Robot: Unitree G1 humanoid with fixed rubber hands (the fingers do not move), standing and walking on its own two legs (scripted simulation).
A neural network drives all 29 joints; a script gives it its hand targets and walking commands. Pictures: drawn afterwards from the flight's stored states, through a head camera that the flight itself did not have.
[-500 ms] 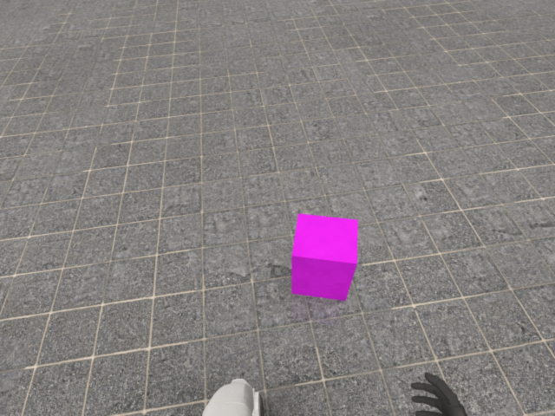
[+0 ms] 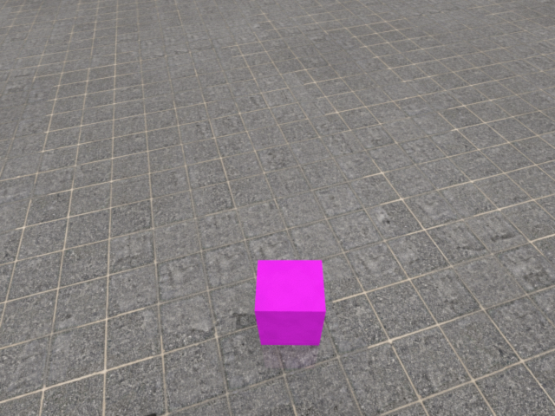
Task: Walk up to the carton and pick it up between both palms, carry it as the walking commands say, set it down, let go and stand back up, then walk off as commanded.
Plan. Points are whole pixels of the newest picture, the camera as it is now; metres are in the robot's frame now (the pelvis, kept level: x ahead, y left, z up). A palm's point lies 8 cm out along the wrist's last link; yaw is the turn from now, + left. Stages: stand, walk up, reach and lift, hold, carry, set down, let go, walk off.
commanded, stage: walk up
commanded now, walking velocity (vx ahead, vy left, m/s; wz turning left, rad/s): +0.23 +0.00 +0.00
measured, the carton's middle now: (289, 304) +0.55 -0.01 -0.62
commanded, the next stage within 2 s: none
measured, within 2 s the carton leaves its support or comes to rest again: neither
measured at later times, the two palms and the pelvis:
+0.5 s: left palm out of the picture +0.07 +0.20 -0.13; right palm out of the picture +0.06 -0.23 -0.13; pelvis +0.06 -0.01 +0.01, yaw -1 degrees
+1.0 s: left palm out of the picture +0.05 +0.19 -0.14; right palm out of the picture +0.05 -0.20 -0.14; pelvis +0.08 +0.00 +0.02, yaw -1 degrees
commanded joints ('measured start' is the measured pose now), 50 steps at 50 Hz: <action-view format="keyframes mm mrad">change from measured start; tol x4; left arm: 1 258 220 41 24 15 -31 31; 3 46 131 9 -13 -9 -18 46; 6 6 73 4 -11 -20 -24 55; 13 17 55 4 34 -8 4 58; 16 61 -20 -15 48 -18 11 53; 33 151 -15 -24 166 -14 -10 62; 50 214 -48 -27 192 -16 -13 76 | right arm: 1 -61 -24 34 -111 -6 -5 -6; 6 72 -18 38 7 18 31 -29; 14 37 -9 43 25 16 27 -46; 19 -59 -23 50 34 20 6 -38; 50 33 22 59 134 23 -18 -47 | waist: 1 121 -340 -6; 3 27 -163 64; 7 19 -176 -102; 14 -5 -63 -19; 17 39 139 61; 21 42 49 17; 50 38 20 63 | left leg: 1 -401 -68 -65 346 -272 8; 3 -211 -32 -177 317 -227 -14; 8 -117 -49 -163 257 -133 -7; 11 -76 -44 -156 96 -59 2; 14 55 -40 -131 -154 155 19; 15 86 13 -191 -193 220 32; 18 -49 42 -255 -280 129 68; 25 58 10 -207 -256 194 46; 50 73 13 -193 -264 260 41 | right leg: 1 255 -343 472 -427 -156 -116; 2 133 -331 424 -406 164 -162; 3 97 -261 277 -307 534 -178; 4 137 -216 182 -247 694 -173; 5 177 -188 131 -215 721 -165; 7 189 -175 105 -208 644 -170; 12 143 -150 148 -246 290 -159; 16 96 -17 85 -222 5 -68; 20 210 -22 101 -243 78 -62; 50 214 -31 86 -265 167 -44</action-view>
